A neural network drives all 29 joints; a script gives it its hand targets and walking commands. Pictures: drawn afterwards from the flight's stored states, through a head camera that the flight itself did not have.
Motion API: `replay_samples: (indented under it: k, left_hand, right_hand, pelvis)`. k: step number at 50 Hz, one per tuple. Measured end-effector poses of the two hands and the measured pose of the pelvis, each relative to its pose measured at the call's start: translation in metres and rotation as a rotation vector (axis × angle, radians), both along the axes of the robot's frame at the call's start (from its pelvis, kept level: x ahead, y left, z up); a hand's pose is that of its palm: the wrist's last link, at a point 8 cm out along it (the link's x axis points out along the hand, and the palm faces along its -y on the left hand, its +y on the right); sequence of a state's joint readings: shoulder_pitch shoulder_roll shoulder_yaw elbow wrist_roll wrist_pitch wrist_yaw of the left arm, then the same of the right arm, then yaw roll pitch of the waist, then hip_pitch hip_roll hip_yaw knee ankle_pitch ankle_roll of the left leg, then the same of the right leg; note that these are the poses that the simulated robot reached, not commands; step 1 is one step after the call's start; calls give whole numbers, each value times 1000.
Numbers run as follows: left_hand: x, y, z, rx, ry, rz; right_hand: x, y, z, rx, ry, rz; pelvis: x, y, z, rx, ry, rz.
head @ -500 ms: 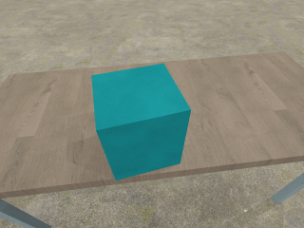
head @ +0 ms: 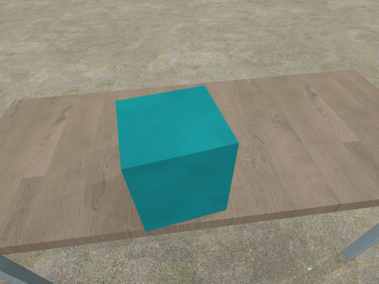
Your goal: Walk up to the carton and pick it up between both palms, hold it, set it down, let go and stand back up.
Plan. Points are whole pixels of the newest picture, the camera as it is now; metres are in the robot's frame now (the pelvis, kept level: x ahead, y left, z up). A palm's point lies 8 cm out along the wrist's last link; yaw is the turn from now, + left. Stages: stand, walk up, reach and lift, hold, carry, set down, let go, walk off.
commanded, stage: stand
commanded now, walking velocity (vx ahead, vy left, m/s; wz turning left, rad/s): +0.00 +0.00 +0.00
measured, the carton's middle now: (174, 159) +0.39 +0.07 +0.05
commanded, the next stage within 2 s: none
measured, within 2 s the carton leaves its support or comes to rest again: neither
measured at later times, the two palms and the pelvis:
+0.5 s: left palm out of the picture +0.04 +0.25 -0.13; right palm out of the picture +0.02 -0.25 -0.13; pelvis +0.00 +0.00 +0.00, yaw +0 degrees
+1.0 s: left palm out of the picture +0.03 +0.25 -0.13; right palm out of the picture +0.02 -0.24 -0.13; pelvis +0.00 +0.01 +0.00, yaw +0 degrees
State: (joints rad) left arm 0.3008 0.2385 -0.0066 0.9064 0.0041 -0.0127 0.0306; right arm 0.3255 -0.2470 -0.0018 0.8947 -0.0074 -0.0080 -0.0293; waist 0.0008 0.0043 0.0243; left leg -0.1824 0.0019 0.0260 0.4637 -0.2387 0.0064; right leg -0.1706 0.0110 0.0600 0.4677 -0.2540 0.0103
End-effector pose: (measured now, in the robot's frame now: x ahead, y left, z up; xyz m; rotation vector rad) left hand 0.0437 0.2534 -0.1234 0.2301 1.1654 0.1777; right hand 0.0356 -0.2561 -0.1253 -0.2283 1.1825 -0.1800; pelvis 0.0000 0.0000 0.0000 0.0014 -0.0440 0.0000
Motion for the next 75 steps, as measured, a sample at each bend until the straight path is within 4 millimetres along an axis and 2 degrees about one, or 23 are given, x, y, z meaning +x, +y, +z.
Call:
replay_samples:
  k: [18,35,48,63,75]
  left_hand:
    - [-4,0,-2,-4,36,0]
    - [-3,0,-4,-8,43,9]
    - [-14,0,-6,-9,79,19]
    - [-15,-2,-7,-14,89,29]
    - [-15,-5,-8,-20,97,35]
  right_hand:
    - [-15,3,-3,4,55,-22]
    - [-11,9,-4,10,52,-31]
    - [-19,12,-6,16,80,-42]
    - [-21,15,-7,20,94,-45]
    - [-16,17,-8,27,91,-46]
  pelvis:
    - [1,2,1,2,4,-6]
    - [4,4,2,1,3,-5]
    - [3,6,2,1,6,-4]
    - [5,6,2,1,8,0]
    - [6,6,2,1,8,-1]
